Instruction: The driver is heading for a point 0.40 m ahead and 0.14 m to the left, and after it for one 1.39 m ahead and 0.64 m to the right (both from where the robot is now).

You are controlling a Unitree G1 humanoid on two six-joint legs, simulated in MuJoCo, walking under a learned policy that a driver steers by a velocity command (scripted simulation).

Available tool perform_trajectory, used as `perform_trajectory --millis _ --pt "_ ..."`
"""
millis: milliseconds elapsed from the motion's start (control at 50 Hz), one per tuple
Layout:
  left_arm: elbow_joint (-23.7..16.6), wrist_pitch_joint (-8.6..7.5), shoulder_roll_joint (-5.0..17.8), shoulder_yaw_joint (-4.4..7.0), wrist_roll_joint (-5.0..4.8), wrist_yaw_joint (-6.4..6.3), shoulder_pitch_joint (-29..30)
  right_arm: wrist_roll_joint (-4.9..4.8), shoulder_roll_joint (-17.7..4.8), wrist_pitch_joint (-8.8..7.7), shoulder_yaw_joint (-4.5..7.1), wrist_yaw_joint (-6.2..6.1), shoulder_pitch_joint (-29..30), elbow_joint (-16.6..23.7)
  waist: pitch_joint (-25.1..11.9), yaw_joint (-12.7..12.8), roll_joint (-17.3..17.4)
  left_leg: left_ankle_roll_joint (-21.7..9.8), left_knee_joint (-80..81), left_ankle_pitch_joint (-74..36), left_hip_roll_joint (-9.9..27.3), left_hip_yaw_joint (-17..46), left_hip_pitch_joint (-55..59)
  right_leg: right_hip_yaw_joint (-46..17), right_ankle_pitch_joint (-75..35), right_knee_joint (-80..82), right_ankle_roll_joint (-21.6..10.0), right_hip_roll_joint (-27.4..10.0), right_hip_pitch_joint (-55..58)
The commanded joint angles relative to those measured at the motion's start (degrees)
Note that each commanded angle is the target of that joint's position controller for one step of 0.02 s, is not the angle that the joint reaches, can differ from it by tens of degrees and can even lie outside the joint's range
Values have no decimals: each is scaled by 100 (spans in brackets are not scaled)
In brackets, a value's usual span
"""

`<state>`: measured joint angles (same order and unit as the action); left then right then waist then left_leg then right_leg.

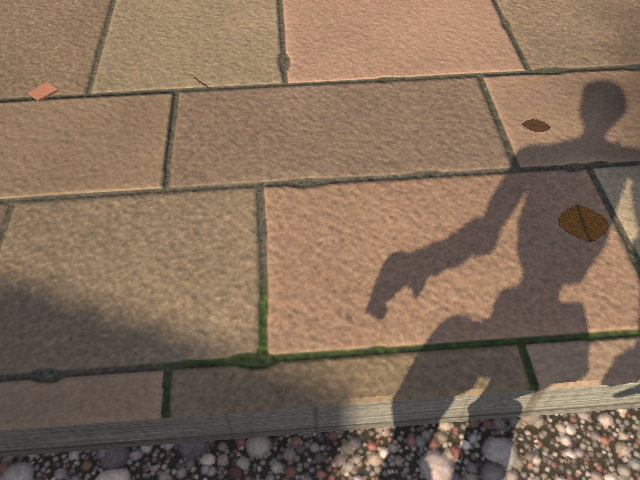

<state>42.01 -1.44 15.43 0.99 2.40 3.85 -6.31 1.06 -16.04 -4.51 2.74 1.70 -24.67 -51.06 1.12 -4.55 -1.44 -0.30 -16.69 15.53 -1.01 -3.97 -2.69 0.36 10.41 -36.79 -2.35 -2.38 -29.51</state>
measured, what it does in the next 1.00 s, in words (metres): walks ahead: right foot, then left foot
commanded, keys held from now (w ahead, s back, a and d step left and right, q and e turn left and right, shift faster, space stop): w+q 0.42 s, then e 0.58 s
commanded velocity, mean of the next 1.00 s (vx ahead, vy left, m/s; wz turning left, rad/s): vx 0.32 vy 0.00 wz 0.00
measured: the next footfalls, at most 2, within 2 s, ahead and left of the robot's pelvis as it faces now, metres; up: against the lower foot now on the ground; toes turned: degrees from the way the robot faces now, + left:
right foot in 0.06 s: +0.17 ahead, -0.11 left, +0.00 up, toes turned -1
left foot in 0.52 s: +0.40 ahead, +0.11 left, +0.00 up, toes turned +16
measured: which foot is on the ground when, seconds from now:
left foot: down 0.00-0.06, up 0.08-0.50, down 0.52-1.00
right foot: up 0.00-0.04, down 0.06-0.54, up 0.56-1.00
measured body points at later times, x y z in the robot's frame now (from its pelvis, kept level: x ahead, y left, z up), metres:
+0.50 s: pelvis +0.25 +0.00 -0.01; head +0.29 +0.01 +0.44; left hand +0.18 +0.24 -0.15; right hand +0.48 -0.19 -0.12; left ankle +0.36 +0.11 -0.72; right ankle +0.13 -0.11 -0.74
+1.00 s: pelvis +0.35 +0.00 -0.02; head +0.36 -0.01 +0.43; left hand +0.43 +0.25 -0.14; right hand +0.43 -0.25 -0.16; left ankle +0.37 +0.10 -0.74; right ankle +0.33 -0.08 -0.73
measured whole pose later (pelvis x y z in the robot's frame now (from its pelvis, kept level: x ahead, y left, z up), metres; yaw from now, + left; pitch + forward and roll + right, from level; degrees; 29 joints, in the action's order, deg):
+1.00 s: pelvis +0.35 +0.00 -0.02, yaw +0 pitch +0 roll +1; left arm 48.8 3.9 10.5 3.2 0.6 -1.0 -13.2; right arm 0.7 -13.3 0.3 2.4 -2.8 -13.4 -50.1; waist 2.2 -0.2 1.5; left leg -2.4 -34.9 17.3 5.4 -16.1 -16.6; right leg 5.8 20.5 -40.7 -1.5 -0.6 -17.0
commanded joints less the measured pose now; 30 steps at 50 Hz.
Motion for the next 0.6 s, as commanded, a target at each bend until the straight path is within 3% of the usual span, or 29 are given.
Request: perform_trajectory --millis 20,40,60,80,100,120,140,160,180,200,240,340,380,420,460,480,500,520,540,560,580,600 --pt "-319 -139 405 89 21 -84 17 -48 -927 -34 177 -8 236 233 165 438 595 -782 276 -1725 1384 913 -881 328 -159 604 -77 183 1247" --pt "-163 -189 481 134 65 -143 -375 -47 -883 -19 154 -19 166 170 14 622 418 -689 -323 -2295 1209 796 -960 316 -134 915 -136 295 1892" --pt "103 -257 712 233 139 -221 -1189 -41 -725 -31 94 -26 138 164 -469 959 110 -563 -1423 -2441 863 562 -1240 18 41 1101 -261 92 2931" --pt "151 -293 1305 369 252 -325 -2058 -123 -285 -58 -50 -11 221 474 -1245 1322 -856 -304 -3199 -862 346 172 -2329 -1837 1093 1641 -617 -1531 4227" --pt "243 -217 1745 499 79 -378 -2168 -104 -283 -12 -30 -80 -43 527 -1286 1177 -1591 -308 -4301 1474 -240 215 -3322 -3496 1424 2435 -1004 -2386 4194" --pt "205 -189 1263 386 -19 -382 -1743 -21 -693 86 92 -127 118 367 -695 1004 -700 -421 -4751 1215 133 729 -3463 -2997 1643 2359 -922 -2098 3657" --pt "152 -214 859 276 -58 -363 -1302 -45 -581 95 87 -83 218 312 -250 800 -519 -452 -4650 726 338 797 -3409 -2262 1192 2469 -785 -1793 3150" --pt "142 -246 601 204 -60 -355 -1038 -50 -448 125 70 -66 257 240 -71 658 -453 -416 -4480 417 476 747 -3226 -1650 511 2608 -622 -1536 2843" --pt "161 -294 456 157 -62 -376 -946 17 -396 178 72 -53 271 164 44 567 -488 -348 -4412 226 520 707 -3100 -1203 -167 2676 -519 -1355 2672" --pt "204 -343 409 144 -41 -385 -929 69 -328 229 64 -24 227 96 28 502 -473 -293 -4491 68 494 646 -3005 -822 -855 2663 -478 -1236 2622" --pt "337 -439 445 166 -74 -388 -1081 78 -213 284 74 23 365 118 -47 426 -375 -248 -4578 -180 468 578 -3130 -350 -1928 2590 -490 -1196 2731" --pt "622 -471 358 169 -111 -448 -1354 104 -39 322 21 165 1551 520 276 547 -347 -94 -3765 -958 550 342 -3699 449 -2139 2795 -556 -1128 2786" --pt "661 -471 425 177 -103 -451 -1272 90 74 296 -57 221 2021 691 378 569 -327 -121 -2826 -1368 454 126 -3276 814 -2324 2788 -490 -993 2557" --pt "745 -472 569 208 -111 -462 -1349 118 41 302 -88 236 2261 791 334 600 -324 -257 -2223 -1355 305 -121 -2843 990 -2820 2627 -432 -1055 2634" --pt "963 -437 503 178 -110 -499 -1647 180 86 302 -114 132 1839 639 115 480 -385 -472 -2184 -1054 39 -238 -2239 1016 -4574 1933 -479 -1159 2814" --pt "1021 -426 551 182 -132 -515 -1655 217 56 273 -104 57 1449 475 -6 339 -383 -589 -2066 -881 -158 -242 -1854 994 -5421 1427 -454 -1128 2824" --pt "1065 -393 613 186 -137 -510 -1598 249 -25 207 -65 -2 795 223 -235 82 -321 -699 -1699 -954 -313 -193 -1218 957 -5528 670 -411 -1045 2754" --pt "1087 -370 643 172 -226 -492 -1494 322 -152 104 -17 -53 164 -27 -465 -278 -105 -782 -805 -2058 -208 -83 -256 1011 -4643 -298 -263 -822 2337" --pt "946 -373 357 75 -345 -464 -1555 394 -678 28 93 -118 -343 -175 -1108 -427 546 -990 -1033 -5143 1083 874 1240 1006 -1527 -1911 -54 -324 1268" --pt "1085 -262 -272 -70 -614 -456 -2655 236 -1013 55 157 -176 -399 -202 -2464 157 1484 -2001 -1482 -8162 2874 2597 2569 191 2679 -3843 117 451 447" --pt "1227 -131 272 83 -470 -523 -2316 -49 -992 133 210 -190 -114 -43 -2477 -56 486 -2022 -1172 -7059 2603 2079 1740 -656 2267 -3947 96 359 605" --pt "1139 -74 239 97 -353 -511 -1899 -64 -672 172 94 -226 508 10 -1456 163 608 -1873 -730 -5466 2340 1686 831 -476 2050 -4021 118 143 309"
